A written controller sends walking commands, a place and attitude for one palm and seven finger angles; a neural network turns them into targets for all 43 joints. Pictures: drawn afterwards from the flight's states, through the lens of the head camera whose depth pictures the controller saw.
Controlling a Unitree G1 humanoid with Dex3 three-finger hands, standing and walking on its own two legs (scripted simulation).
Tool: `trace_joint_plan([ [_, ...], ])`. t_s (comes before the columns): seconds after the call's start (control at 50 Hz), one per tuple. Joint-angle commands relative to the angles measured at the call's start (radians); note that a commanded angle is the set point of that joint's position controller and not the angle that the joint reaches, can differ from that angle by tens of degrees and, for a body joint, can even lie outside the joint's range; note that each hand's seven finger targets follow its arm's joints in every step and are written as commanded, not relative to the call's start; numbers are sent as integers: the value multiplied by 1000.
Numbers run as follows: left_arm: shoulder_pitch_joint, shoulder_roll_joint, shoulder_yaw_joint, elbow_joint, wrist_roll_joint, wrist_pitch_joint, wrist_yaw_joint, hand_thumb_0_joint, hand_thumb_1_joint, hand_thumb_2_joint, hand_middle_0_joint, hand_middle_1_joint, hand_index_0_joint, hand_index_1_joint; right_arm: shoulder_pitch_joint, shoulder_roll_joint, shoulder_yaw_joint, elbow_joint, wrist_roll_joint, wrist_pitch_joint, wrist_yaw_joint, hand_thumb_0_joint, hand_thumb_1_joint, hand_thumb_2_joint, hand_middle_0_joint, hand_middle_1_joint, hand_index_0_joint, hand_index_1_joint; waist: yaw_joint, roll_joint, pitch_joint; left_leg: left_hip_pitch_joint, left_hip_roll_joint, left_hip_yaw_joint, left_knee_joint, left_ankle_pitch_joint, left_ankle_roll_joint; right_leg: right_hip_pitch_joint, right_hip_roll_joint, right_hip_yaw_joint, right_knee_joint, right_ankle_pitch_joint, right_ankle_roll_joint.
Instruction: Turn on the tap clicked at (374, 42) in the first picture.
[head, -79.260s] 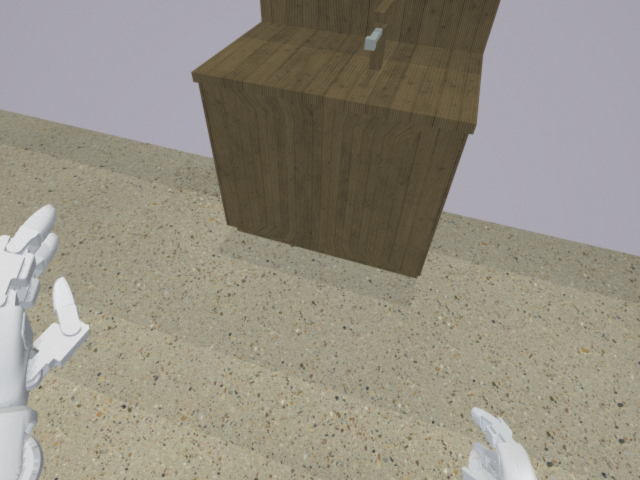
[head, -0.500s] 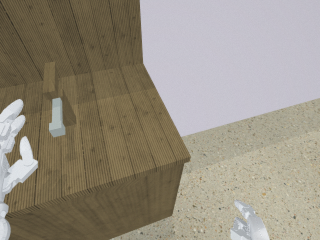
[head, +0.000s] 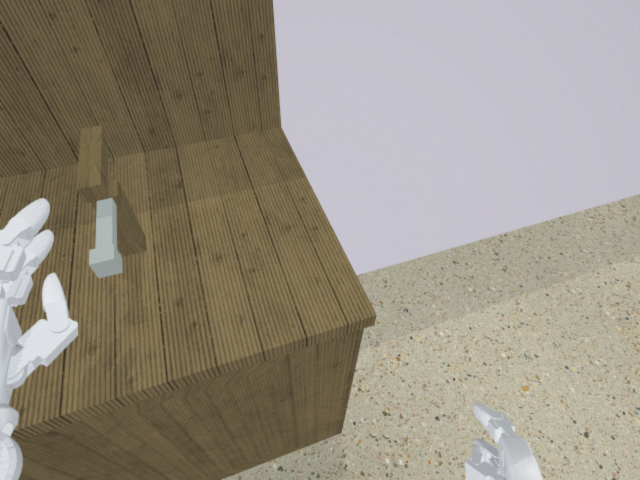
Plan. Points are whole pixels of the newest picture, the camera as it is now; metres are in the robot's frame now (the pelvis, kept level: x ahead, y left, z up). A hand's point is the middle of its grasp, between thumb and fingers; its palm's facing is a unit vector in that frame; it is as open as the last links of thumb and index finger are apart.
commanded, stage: shuffle to correct the standing spot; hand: left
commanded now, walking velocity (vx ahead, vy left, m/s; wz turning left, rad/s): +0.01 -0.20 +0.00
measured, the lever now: (106, 261) +0.34 +0.29 +0.09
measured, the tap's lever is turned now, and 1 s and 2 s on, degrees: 0 0 0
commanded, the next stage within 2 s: come to a stop and stand still in 0.24 s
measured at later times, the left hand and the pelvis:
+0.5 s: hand (14, 281) +0.24 +0.28 +0.19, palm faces +0.45 -0.77 -0.45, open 7.4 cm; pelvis -0.01 -0.01 +0.00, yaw -1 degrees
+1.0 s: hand out of the picture +0.20 +0.31 +0.16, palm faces +0.38 -0.88 -0.29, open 7.4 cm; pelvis -0.03 +0.07 +0.00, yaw -2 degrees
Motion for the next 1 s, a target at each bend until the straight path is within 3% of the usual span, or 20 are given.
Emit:
trace_joint_plan([
  [0.0, -41, 178, 132, -206, -1, -70, 25, 0, 900, 900, -200, -300, -200, -300, -85, -117, -45, -162, -1, -52, -10, 0, -900, -900, 200, 300, 200, 300, 5, 53, -128, 30, 86, -70, -27, 180, 90, 57, -201, 172, -83, 235, 85],
  [0.2, -55, 166, 114, -195, -4, -62, 24, 0, 900, 900, -200, -300, -200, -300, -89, -114, -41, -161, 1, -51, -12, 0, -900, -900, 200, 300, 200, 300, 2, 7, -114, 45, 62, -55, -12, 82, 88, 0, -220, 200, -111, 162, 79],
  [0.34, -73, 171, 117, -215, 0, -72, 32, 0, 900, 900, -200, -300, -200, -300, -102, -111, -34, -156, -1, -53, -12, 0, -900, -900, 200, 300, 200, 300, 3, 58, -124, 47, 68, -68, -29, 155, 93, 36, -215, 182, -94, 208, 84],
  [0.36, -1025, 899, 674, -307, 152, -162, 0, 0, 900, 900, -200, -300, -200, -300, 163, -146, -98, -38, -31, -147, -30, 0, -900, -900, 200, 300, 200, 300, 16, -202, 66, -51, 8, 166, -4, 135, 63, -62, -119, 113, -177, 396, 282],
  [0.38, -585, 378, 319, 152, 71, -130, -52, 0, 900, 900, -200, -300, -200, -300, 14, -100, -79, -81, -34, -156, -23, 0, -900, -900, 200, 300, 200, 300, 31, -145, -126, -13, -57, 118, -28, 187, 80, 56, -180, 163, -45, 554, 193],
  [0.4, -323, 343, 301, 116, 38, -145, -43, 0, 900, 900, -200, -300, -200, -300, 2, -129, -90, -139, -14, -158, -15, 0, -900, -900, 200, 300, 200, 300, 73, -86, -80, -19, -29, 108, 26, 197, 59, 68, -206, 226, -64, 686, 231],
  [0.42, -232, 151, 134, 182, 23, -133, -51, 0, 900, 900, -200, -300, -200, -300, -26, -133, -84, -128, -2, -160, 2, 0, -900, -900, 200, 300, 200, 300, 52, 78, -122, 22, -26, 113, 18, 237, 65, 115, -227, 210, 14, 714, 186],
  [0.46, -197, 131, 92, -3, 25, -164, -57, 0, 900, 900, -200, -300, -200, -300, -19, -147, -81, -144, -4, -155, 24, 0, -900, -900, 200, 300, 200, 300, 46, 194, -214, 72, 38, 66, -23, 302, 117, 103, -203, 171, 128, 588, 233],
  [0.5, -86, 89, 57, -105, 25, -174, -50, 0, 900, 900, -200, -300, -200, -300, -56, -133, -69, -174, 1, -155, 48, 0, -900, -900, 200, 300, 200, 300, 64, 169, -238, -4, 89, 9, -10, 290, 146, 130, -182, 156, 181, 372, 235],
  [0.52, -18, 66, 45, -112, 20, -167, -42, 0, 900, 900, -200, -300, -200, -300, -81, -115, -58, -177, 10, -157, 55, 0, -900, -900, 200, 300, 200, 300, 68, 104, -223, -17, 79, 22, 1, 274, 135, 143, -176, 142, 140, 331, 211],
  [0.54, -17, 117, 92, -152, 33, -165, -32, 0, 900, 900, -200, -300, -200, -300, -72, -123, -61, -187, 5, -158, 55, 0, -900, -900, 200, 300, 200, 300, 64, 2, -223, -59, 43, 34, 17, 198, 110, 162, -179, 155, 82, 275, 188],
  [0.58, -22, 209, 192, -183, 32, -175, -12, 0, 900, 900, -200, -300, -200, -300, -80, -116, -59, -189, -3, -160, 34, 0, -900, -900, 200, 300, 200, 300, 56, -206, -174, -64, -45, 50, 98, 32, 76, 81, -238, 245, -73, 204, 142],
  [0.6, -27, 227, 225, -182, 24, -181, -3, 0, 900, 900, -200, -300, -200, -300, -86, -109, -54, -186, -5, -160, 22, 0, -900, -900, 200, 300, 200, 300, 52, -248, -148, -81, -74, 45, 150, -31, 69, 47, -281, 311, -132, 165, 121],
  [0.62, -36, 294, 295, -184, 23, -185, 17, 0, 900, 900, -200, -300, -200, -300, -91, -107, -49, -166, -4, -151, 13, 0, -900, -900, 200, 300, 200, 300, 52, -222, -146, -103, -78, 29, 201, -77, 65, 35, -323, 364, -165, 121, 95],
  [0.68, -111, 208, 226, -200, 18, -194, 28, 0, 900, 900, -200, -300, -200, -300, -83, -93, -31, -152, -15, -162, -8, 0, -900, -900, 200, 300, 200, 300, 31, -94, -114, -72, -63, -23, 147, -58, 69, -22, -350, 385, -175, -5, 13],
  [0.74, -178, 171, 176, -162, 29, -203, 35, 0, 900, 900, -200, -300, -200, -300, -92, -105, -25, -111, -31, -185, -25, 0, -900, -900, 200, 300, 200, 300, 31, 59, -115, 118, -31, -40, -110, 64, 87, -77, -221, 242, -95, -79, 64],
  [0.8, -198, 111, 97, -78, 52, -192, 21, 0, 900, 900, -200, -300, -200, -300, -67, -130, -37, -106, -22, -198, -18, 0, -900, -900, 200, 300, 200, 300, 41, 73, -119, 32, 21, -88, -133, 88, 117, 37, -162, 206, -57, 14, 122],
  [0.82, -193, 83, 66, -69, 56, -183, 13, 0, 900, 900, -200, -300, -200, -300, -92, -120, -27, -103, -24, -200, -13, 0, -900, -900, 200, 300, 200, 300, 41, 136, -104, 20, 28, -99, -164, 65, 118, 41, -162, 188, -41, 41, 112],
  [0.9, -237, 63, 13, -70, 81, -176, 6, 0, 900, 900, -200, -300, -200, -300, -82, -131, -27, -116, -24, -195, 2, 0, -900, -900, 200, 300, 200, 300, 40, 38, -53, -80, 25, -114, -211, -22, 105, 92, -152, 162, -48, 8, 102],
  [0.98, -224, 112, 75, -96, 84, -184, 7, 0, 900, 900, -200, -300, -200, -300, -89, -128, -25, -132, -29, -181, 4, 0, -900, -900, 200, 300, 200, 300, 40, 28, -45, -105, 18, -124, -240, -57, 95, 115, -145, 149, -58, 2, 98],
])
